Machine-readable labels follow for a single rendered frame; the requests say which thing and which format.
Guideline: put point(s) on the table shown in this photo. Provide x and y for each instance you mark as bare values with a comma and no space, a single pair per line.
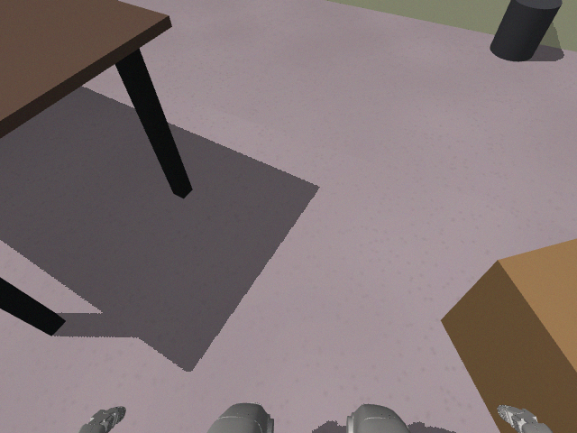
48,49

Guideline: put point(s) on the left robot hand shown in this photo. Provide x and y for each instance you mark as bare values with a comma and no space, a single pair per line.
104,420

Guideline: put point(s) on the right robot hand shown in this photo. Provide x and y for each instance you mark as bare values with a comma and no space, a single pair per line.
522,420

